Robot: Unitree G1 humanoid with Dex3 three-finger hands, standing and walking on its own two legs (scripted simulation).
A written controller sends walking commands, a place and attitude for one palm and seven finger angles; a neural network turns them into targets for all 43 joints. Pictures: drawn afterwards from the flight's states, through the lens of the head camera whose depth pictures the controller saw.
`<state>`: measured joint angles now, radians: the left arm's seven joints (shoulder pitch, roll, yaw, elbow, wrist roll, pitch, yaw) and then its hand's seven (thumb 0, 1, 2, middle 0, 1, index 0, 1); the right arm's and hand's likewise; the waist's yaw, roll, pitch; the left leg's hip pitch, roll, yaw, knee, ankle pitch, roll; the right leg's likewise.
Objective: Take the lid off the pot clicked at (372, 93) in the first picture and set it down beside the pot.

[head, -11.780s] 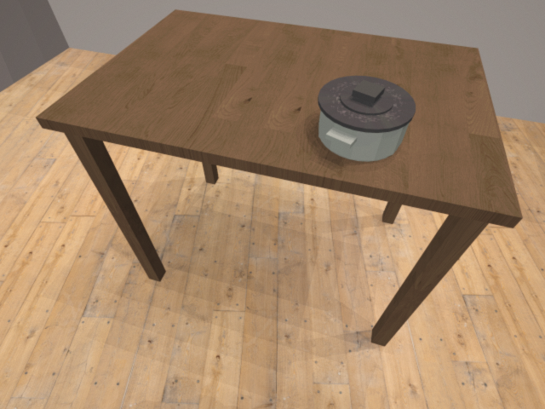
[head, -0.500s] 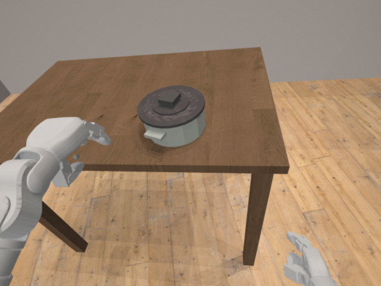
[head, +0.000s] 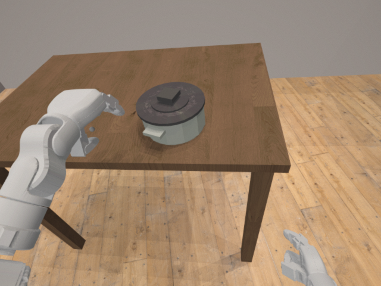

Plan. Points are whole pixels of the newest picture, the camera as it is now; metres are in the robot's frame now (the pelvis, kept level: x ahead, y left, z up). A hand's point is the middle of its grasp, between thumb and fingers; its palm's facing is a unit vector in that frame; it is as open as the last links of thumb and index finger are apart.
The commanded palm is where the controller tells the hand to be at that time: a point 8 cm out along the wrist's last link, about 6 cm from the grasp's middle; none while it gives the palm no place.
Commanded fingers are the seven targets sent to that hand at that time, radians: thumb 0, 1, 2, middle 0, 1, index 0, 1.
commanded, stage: move the open hand above the knob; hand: left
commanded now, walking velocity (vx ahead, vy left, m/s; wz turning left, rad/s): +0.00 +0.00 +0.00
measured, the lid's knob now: (168, 95) +0.54 +0.12 +0.13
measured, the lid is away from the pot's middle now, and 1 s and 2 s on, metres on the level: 0.00 0.00 0.00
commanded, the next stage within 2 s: none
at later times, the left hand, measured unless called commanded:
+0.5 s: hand (120, 112) +0.40 +0.19 +0.19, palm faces -0.11 -0.06 -0.99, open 9.8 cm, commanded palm +0.37 +0.19 +0.26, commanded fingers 0.00 -0.35 1.63 -0.88 -0.08 -0.88 -0.08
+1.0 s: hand (144, 91) +0.46 +0.15 +0.20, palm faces -0.16 -0.05 -0.99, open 9.8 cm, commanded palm +0.44 +0.15 +0.26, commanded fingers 0.00 -0.35 1.63 -0.88 -0.08 -0.88 -0.08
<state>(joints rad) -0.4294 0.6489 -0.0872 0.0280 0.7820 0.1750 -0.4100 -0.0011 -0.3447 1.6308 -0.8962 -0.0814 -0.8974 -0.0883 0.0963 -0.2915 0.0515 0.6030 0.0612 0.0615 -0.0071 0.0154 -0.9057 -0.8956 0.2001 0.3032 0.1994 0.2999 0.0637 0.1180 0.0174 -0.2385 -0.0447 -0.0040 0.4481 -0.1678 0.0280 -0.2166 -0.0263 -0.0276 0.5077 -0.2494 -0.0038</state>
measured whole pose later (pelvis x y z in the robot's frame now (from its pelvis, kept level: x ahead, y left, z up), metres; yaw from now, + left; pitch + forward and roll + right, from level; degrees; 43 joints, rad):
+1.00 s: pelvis +0.03 +0.00 +0.00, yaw +0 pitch +2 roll +1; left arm -0.89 0.48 -0.28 0.48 0.84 0.33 -0.43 0.00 -0.34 1.63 -0.89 -0.08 -0.89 -0.09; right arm 0.12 -0.28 0.05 0.65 0.08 0.14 0.01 0.01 -0.91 -0.90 0.20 0.30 0.20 0.30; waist 0.00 0.09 -0.03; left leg -0.28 -0.05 0.00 0.46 -0.21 0.03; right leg -0.27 -0.03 -0.02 0.54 -0.30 -0.01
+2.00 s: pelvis +0.05 +0.01 +0.00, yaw +0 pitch +5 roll +1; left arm -1.09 0.41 -0.35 0.73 0.86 0.29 -0.43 0.00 -0.34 1.63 -0.89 -0.08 -0.89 -0.09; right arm 0.17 -0.28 0.02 0.66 0.08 0.11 0.00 0.01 -0.91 -0.90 0.20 0.30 0.20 0.30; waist -0.03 0.07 -0.05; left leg -0.29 -0.06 0.00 0.42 -0.21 0.04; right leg -0.27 -0.04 -0.02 0.47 -0.28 0.01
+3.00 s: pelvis +0.04 +0.00 +0.00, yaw -1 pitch +4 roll +1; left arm -1.12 0.37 -0.32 0.86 0.86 0.35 -0.46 0.00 -0.34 1.63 -0.89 -0.08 -0.89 -0.09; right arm 0.16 -0.27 0.05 0.67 0.08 0.13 -0.02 0.01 -0.91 -0.90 0.20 0.30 0.20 0.30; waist -0.04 0.07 -0.05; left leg -0.29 -0.05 0.00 0.43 -0.21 0.03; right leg -0.27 -0.03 -0.02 0.49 -0.29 0.00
